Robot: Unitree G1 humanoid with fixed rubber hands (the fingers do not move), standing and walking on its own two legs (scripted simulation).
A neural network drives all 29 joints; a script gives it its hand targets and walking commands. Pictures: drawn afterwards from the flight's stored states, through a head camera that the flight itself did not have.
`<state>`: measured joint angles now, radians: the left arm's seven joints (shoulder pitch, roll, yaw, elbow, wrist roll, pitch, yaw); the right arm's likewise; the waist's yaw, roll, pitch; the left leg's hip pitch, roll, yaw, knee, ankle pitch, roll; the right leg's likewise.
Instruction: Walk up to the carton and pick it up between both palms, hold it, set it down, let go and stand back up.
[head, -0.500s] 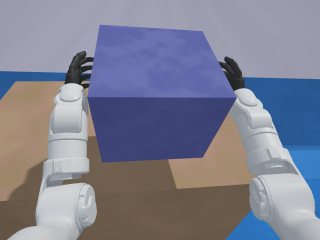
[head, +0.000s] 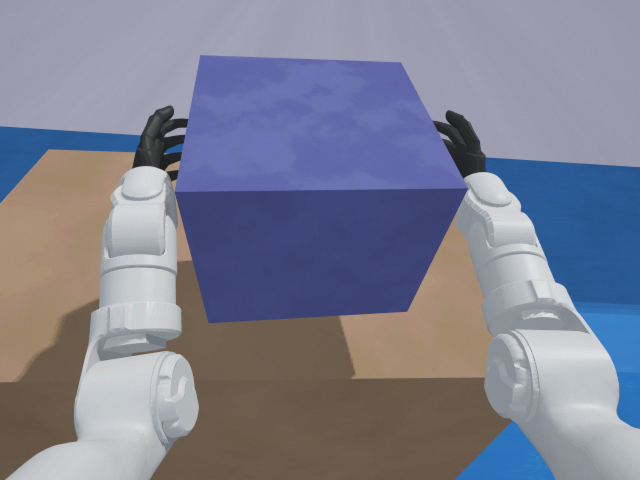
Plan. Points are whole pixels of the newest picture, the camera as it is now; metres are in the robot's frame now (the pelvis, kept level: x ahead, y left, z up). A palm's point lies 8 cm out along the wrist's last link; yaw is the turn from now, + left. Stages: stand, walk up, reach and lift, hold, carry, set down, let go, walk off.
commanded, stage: set down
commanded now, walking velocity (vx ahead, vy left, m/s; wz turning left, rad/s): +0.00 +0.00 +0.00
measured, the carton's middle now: (307, 188) +0.45 +0.03 +0.16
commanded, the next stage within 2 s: none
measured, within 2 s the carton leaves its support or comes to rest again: rests again in 1.48 s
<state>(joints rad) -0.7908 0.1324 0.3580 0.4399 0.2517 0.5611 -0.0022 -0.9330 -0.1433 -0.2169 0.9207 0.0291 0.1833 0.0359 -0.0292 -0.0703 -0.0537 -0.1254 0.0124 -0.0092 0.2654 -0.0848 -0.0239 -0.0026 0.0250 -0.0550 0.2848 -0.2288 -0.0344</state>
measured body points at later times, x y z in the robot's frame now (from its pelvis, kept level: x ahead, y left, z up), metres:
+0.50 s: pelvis +0.01 +0.00 +0.00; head -0.01 +0.02 +0.45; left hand +0.42 +0.20 +0.19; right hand +0.44 -0.17 +0.20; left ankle +0.04 +0.13 -0.75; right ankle -0.04 -0.09 -0.75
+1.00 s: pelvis +0.00 +0.00 +0.00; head -0.01 +0.01 +0.45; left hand +0.42 +0.19 +0.17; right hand +0.44 -0.18 +0.17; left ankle +0.04 +0.13 -0.75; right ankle -0.04 -0.09 -0.75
